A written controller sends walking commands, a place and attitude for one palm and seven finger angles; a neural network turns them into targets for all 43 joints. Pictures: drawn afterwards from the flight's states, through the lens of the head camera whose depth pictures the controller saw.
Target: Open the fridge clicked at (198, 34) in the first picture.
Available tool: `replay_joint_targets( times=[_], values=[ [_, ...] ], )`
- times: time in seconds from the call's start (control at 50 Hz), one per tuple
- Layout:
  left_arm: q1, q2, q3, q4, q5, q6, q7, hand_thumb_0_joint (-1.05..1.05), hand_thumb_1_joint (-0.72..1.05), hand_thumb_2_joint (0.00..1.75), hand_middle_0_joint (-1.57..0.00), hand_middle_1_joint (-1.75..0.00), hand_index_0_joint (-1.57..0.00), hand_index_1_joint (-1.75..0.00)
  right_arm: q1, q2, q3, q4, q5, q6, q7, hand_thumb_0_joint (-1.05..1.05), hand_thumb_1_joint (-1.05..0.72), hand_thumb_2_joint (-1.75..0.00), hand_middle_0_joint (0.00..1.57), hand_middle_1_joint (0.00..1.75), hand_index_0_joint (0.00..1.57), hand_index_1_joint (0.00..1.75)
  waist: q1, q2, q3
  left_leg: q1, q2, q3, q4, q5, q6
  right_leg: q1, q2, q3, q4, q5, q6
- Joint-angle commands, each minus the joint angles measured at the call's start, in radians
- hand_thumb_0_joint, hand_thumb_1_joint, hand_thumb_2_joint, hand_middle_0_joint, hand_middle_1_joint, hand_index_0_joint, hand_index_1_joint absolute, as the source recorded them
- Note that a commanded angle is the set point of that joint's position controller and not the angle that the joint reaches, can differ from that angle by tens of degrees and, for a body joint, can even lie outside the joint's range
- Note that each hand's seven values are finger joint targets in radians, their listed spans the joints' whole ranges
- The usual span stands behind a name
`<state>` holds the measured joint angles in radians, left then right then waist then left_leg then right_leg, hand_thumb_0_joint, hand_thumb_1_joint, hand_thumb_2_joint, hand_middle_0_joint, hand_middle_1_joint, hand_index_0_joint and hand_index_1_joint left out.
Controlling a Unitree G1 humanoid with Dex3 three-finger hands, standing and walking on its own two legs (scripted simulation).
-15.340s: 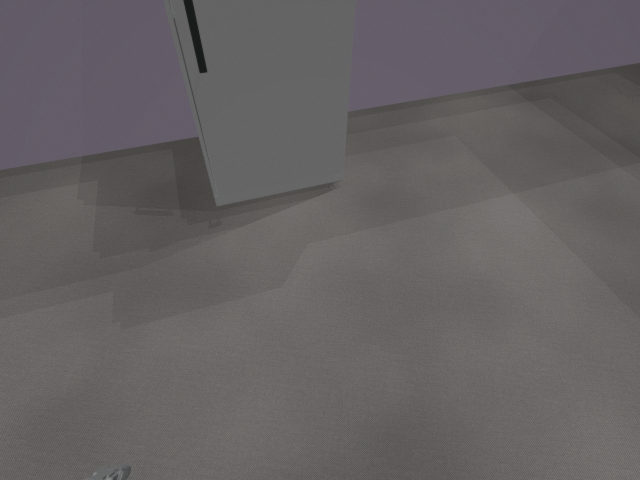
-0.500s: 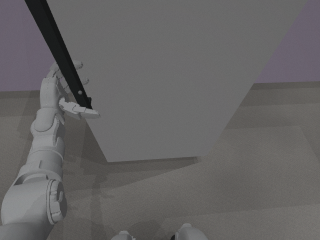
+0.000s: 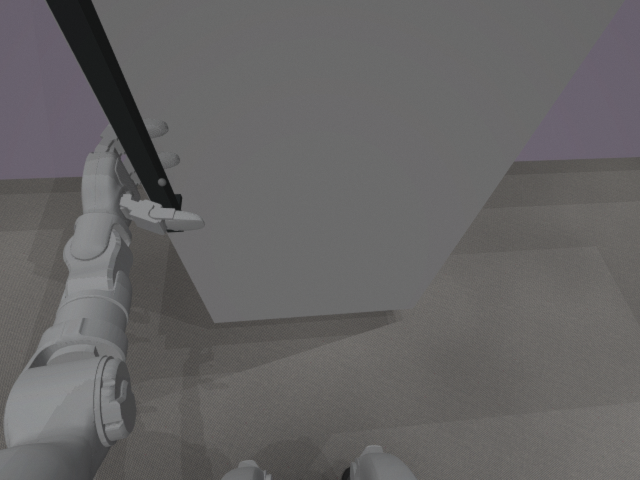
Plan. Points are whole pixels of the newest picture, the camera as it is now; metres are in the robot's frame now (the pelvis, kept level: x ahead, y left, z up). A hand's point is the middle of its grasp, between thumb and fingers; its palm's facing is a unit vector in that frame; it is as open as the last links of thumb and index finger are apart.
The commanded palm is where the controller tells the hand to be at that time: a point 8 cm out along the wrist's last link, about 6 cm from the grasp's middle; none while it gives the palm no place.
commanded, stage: grip the handle and tug to test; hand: left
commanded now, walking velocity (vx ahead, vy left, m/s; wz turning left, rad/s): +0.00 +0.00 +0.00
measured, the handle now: (137, 124) +0.51 +0.21 +0.13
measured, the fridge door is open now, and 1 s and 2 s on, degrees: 0 0 3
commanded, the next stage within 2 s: pull the door a little, standing still in 1.28 s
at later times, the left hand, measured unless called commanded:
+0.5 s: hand (161, 184) +0.46 +0.19 +0.08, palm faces +0.05 -1.00 +0.00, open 6.1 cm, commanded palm +0.43 +0.23 +0.08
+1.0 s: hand (162, 184) +0.46 +0.18 +0.08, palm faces +0.07 -1.00 +0.00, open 5.8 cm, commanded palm +0.41 +0.23 +0.08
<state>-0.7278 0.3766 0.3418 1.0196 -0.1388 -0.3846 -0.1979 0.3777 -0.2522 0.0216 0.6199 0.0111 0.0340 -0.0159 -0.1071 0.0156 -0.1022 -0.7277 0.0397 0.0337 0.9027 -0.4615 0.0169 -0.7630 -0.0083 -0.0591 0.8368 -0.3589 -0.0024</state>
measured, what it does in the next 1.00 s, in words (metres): stands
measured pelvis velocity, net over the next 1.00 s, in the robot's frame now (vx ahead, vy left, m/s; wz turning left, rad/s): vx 0.00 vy -0.01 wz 0.00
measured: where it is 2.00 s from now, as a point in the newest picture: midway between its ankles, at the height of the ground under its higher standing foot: outside the picture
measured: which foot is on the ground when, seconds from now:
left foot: down 0.00-1.00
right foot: down 0.00-1.00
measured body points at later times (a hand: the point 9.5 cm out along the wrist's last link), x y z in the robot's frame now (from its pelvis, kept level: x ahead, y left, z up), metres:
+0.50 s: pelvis +0.00 +0.00 +0.00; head +0.09 +0.01 +0.44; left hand +0.45 +0.24 +0.08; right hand +0.05 -0.26 -0.11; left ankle -0.02 +0.10 -0.69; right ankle +0.02 -0.12 -0.69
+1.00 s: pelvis +0.00 -0.01 +0.00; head +0.08 +0.00 +0.44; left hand +0.45 +0.24 +0.08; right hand +0.04 -0.27 -0.12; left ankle -0.02 +0.10 -0.69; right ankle +0.02 -0.12 -0.69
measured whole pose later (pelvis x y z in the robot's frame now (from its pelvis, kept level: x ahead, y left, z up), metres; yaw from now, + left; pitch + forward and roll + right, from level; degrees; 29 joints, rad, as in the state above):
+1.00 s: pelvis +0.00 -0.01 +0.00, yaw +0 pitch +16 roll -1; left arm -0.71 0.38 0.34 1.00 -0.15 -0.38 -0.18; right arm 0.37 -0.25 0.02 0.62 0.01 0.03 -0.02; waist -0.11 0.02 -0.10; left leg -0.72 0.04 0.03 0.90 -0.45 0.01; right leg -0.76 0.00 -0.06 0.84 -0.36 -0.01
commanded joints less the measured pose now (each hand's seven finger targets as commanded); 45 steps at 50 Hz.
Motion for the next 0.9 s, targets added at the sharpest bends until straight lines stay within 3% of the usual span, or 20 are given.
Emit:
replay_joint_targets(
  times=[0.0, 0.08, 0.1, 0.14, 0.18, 0.24, 0.28, 0.32, 0.36, 0.4, 0.44, 0.46, 0.5, 0.56, 0.58, 0.64, 0.7, 0.78, 0.82, 0.88],
  values=[
    [-0.441, 0.212, 0.004, -0.213, -0.005, -0.067, 0.007, 0.00, -0.13, 0.46, -0.34, -1.25, -0.34, -1.25, 0.107, -0.167, -0.062, -0.070, 0.001, -0.021, -0.013, 0.00, -0.90, -0.90, 0.20, 0.30, 0.20, 0.30, -0.016, 0.059, -0.382, 0.205, -0.027, -0.056, -0.112, 0.395, -0.006, 0.222, 0.042, 0.019, -0.058, 0.323, -0.017],
    [-0.415, 0.215, 0.015, -0.233, -0.008, -0.070, 0.003, 0.00, 0.06, 0.54, -0.36, -1.28, -0.36, -1.28, 0.113, -0.167, -0.064, -0.072, -0.002, -0.022, -0.010, 0.00, -0.90, -0.90, 0.20, 0.30, 0.20, 0.30, -0.001, 0.072, -0.431, 0.236, -0.026, -0.058, -0.103, 0.449, -0.009, 0.236, 0.043, 0.018, -0.051, 0.354, -0.019],
    [-0.412, 0.196, 0.001, -0.221, -0.013, -0.064, 0.001, 0.00, 0.11, 0.56, -0.36, -1.29, -0.36, -1.29, 0.107, -0.164, -0.063, -0.071, 0.000, -0.022, -0.009, 0.00, -0.90, -0.90, 0.20, 0.30, 0.20, 0.30, -0.009, 0.066, -0.409, 0.220, -0.027, -0.052, -0.103, 0.433, -0.006, 0.239, 0.043, 0.021, -0.058, 0.356, -0.017],
    [-0.419, 0.237, 0.028, -0.195, -0.012, -0.061, -0.002, 0.00, 0.20, 0.60, -0.38, -1.30, -0.38, -1.30, 0.112, -0.171, -0.062, -0.067, 0.000, -0.019, -0.014, 0.00, -0.90, -0.90, 0.20, 0.30, 0.20, 0.30, -0.010, 0.038, -0.377, 0.182, -0.029, -0.052, -0.106, 0.397, -0.001, 0.248, 0.043, 0.023, -0.061, 0.342, -0.019],
    [-0.434, 0.241, 0.028, -0.202, -0.008, -0.062, -0.001, 0.00, 0.29, 0.64, -0.38, -1.31, -0.38, -1.31, 0.107, -0.167, -0.059, -0.069, 0.000, -0.018, -0.014, 0.00, -0.90, -0.90, 0.20, 0.30, 0.20, 0.30, -0.006, 0.071, -0.384, 0.185, -0.031, -0.052, -0.111, 0.395, -0.004, 0.247, 0.040, 0.022, -0.057, 0.340, -0.019],
    [-0.403, 0.232, 0.027, -0.255, -0.012, -0.073, 0.000, 0.00, 0.43, 0.70, -0.40, -1.33, -0.40, -1.33, 0.114, -0.168, -0.065, -0.081, -0.004, -0.021, -0.011, 0.00, -0.90, -0.90, 0.20, 0.30, 0.20, 0.30, 0.003, 0.092, -0.455, 0.243, -0.028, -0.055, -0.097, 0.474, -0.006, 0.254, 0.043, 0.023, -0.047, 0.380, -0.021],
    [-0.395, 0.192, 0.002, -0.254, -0.020, -0.069, -0.002, 0.00, 0.53, 0.74, -0.41, -1.35, -0.41, -1.35, 0.110, -0.161, -0.065, -0.075, -0.001, -0.021, -0.006, 0.00, -0.90, -0.90, 0.20, 0.30, 0.20, 0.30, -0.003, 0.081, -0.436, 0.241, -0.026, -0.052, -0.099, 0.482, -0.008, 0.252, 0.044, 0.021, -0.052, 0.390, -0.016],
    [-0.363, 0.234, 0.040, -0.233, -0.023, -0.059, 0.000, 0.00, 0.62, 0.78, -0.42, -1.36, -0.42, -1.36, 0.107, -0.167, -0.065, -0.076, 0.000, -0.017, -0.007, 0.00, -0.90, -0.90, 0.20, 0.30, 0.20, 0.30, 0.005, 0.029, -0.405, 0.183, -0.029, -0.044, -0.108, 0.427, -0.002, 0.290, 0.043, 0.024, -0.060, 0.384, -0.015],
    [-0.364, 0.239, 0.031, -0.255, -0.013, -0.059, -0.002, 0.00, 0.71, 0.82, -0.43, -1.37, -0.43, -1.37, 0.100, -0.165, -0.062, -0.086, 0.002, -0.015, -0.010, 0.00, -0.90, -0.90, 0.20, 0.30, 0.20, 0.30, 0.011, 0.074, -0.410, 0.190, -0.031, -0.045, -0.114, 0.437, -0.003, 0.293, 0.040, 0.026, -0.054, 0.390, -0.019],
    [-0.363, 0.187, -0.004, -0.262, -0.018, -0.055, -0.002, 0.00, 0.81, 0.86, -0.44, -1.39, -0.44, -1.39, 0.095, -0.159, -0.063, -0.086, 0.003, -0.015, -0.008, 0.00, -0.90, -0.90, 0.20, 0.30, 0.20, 0.30, -0.001, 0.071, -0.391, 0.211, -0.029, -0.043, -0.112, 0.432, -0.003, 0.265, 0.042, 0.022, -0.065, 0.377, -0.018],
    [-0.387, 0.206, 0.009, -0.292, -0.023, -0.063, 0.001, 0.00, 0.90, 0.90, -0.45, -1.40, -0.45, -1.40, 0.098, -0.163, -0.065, -0.084, 0.001, -0.018, -0.009, 0.00, -0.90, -0.90, 0.20, 0.30, 0.20, 0.30, 0.002, 0.075, -0.402, 0.219, -0.031, -0.046, -0.109, 0.443, -0.002, 0.273, 0.043, 0.024, -0.061, 0.383, -0.020],
    [-0.369, 0.220, 0.024, -0.293, -0.024, -0.064, 0.002, 0.00, 0.90, 0.90, -0.45, -1.40, -0.45, -1.40, 0.098, -0.164, -0.066, -0.082, 0.003, -0.018, -0.010, 0.00, -0.90, -0.90, 0.20, 0.30, 0.20, 0.30, 0.010, 0.067, -0.422, 0.223, -0.030, -0.049, -0.111, 0.453, -0.005, 0.286, 0.042, 0.025, -0.059, 0.390, -0.020],
    [-0.370, 0.188, 0.000, -0.263, -0.025, -0.059, 0.002, 0.00, 0.90, 0.90, -0.45, -1.40, -0.45, -1.40, 0.091, -0.159, -0.063, -0.081, 0.003, -0.020, -0.010, 0.00, -0.90, -0.90, 0.20, 0.30, 0.20, 0.30, -0.002, 0.036, -0.378, 0.192, -0.032, -0.043, -0.116, 0.417, -0.002, 0.285, 0.041, 0.024, -0.067, 0.379, -0.016],
    [-0.401, 0.229, 0.019, -0.226, -0.009, -0.063, 0.006, 0.00, 0.90, 0.90, -0.45, -1.40, -0.45, -1.40, 0.089, -0.165, -0.060, -0.074, 0.003, -0.019, -0.014, 0.00, -0.90, -0.90, 0.20, 0.30, 0.20, 0.30, -0.004, 0.044, -0.355, 0.163, -0.036, -0.042, -0.120, 0.353, 0.000, 0.274, 0.037, 0.031, -0.069, 0.337, -0.018],
    [-0.420, 0.192, -0.015, -0.224, -0.006, -0.064, 0.004, 0.00, 0.90, 0.90, -0.45, -1.40, -0.45, -1.40, 0.085, -0.161, -0.059, -0.075, 0.004, -0.021, -0.014, 0.00, -0.90, -0.90, 0.20, 0.30, 0.20, 0.30, -0.015, 0.051, -0.345, 0.169, -0.036, -0.043, -0.120, 0.348, 0.002, 0.257, 0.037, 0.029, -0.071, 0.330, -0.017],
    [-0.440, 0.237, 0.015, -0.205, -0.001, -0.070, 0.002, 0.00, 0.90, 0.90, -0.45, -1.40, -0.45, -1.40, 0.095, -0.169, -0.060, -0.069, 0.000, -0.023, -0.019, 0.00, -0.90, -0.90, 0.20, 0.30, 0.20, 0.30, -0.015, 0.033, -0.374, 0.167, -0.036, -0.049, -0.113, 0.343, 0.003, 0.264, 0.037, 0.031, -0.065, 0.322, -0.017],
    [-0.455, 0.202, -0.011, -0.214, -0.004, -0.077, -0.005, 0.00, 0.90, 0.90, -0.45, -1.40, -0.45, -1.40, 0.089, -0.161, -0.059, -0.069, 0.001, -0.027, -0.016, 0.00, -0.90, -0.90, 0.20, 0.30, 0.20, 0.30, -0.011, 0.079, -0.391, 0.193, -0.036, -0.052, -0.109, 0.360, -0.002, 0.244, 0.036, 0.029, -0.059, 0.320, -0.019],
    [-0.478, 0.210, -0.008, -0.216, -0.005, -0.081, 0.001, 0.00, 0.90, 0.90, -0.45, -1.40, -0.45, -1.40, 0.092, -0.166, -0.060, -0.064, 0.000, -0.029, -0.013, 0.00, -0.90, -0.90, 0.20, 0.30, 0.20, 0.30, -0.020, 0.059, -0.403, 0.186, -0.035, -0.052, -0.103, 0.348, 0.000, 0.243, 0.038, 0.031, -0.061, 0.316, -0.015],
    [-0.461, 0.230, 0.008, -0.194, -0.003, -0.078, 0.000, 0.00, 0.90, 0.90, -0.45, -1.40, -0.45, -1.40, 0.093, -0.167, -0.058, -0.068, 0.001, -0.028, -0.015, 0.00, -0.90, -0.90, 0.20, 0.30, 0.20, 0.30, -0.015, 0.023, -0.388, 0.150, -0.038, -0.050, -0.107, 0.322, 0.004, 0.268, 0.038, 0.035, -0.063, 0.310, -0.015],
    [-0.409, 0.228, 0.019, -0.225, -0.009, -0.086, -0.006, 0.00, 0.90, 0.90, -0.45, -1.40, -0.45, -1.40, 0.090, -0.164, -0.060, -0.078, 0.001, -0.029, -0.013, 0.00, -0.90, -0.90, 0.20, 0.30, 0.20, 0.30, 0.008, 0.067, -0.430, 0.178, -0.040, -0.046, -0.110, 0.357, 0.001, 0.290, 0.037, 0.034, -0.060, 0.335, -0.019]
  ],
)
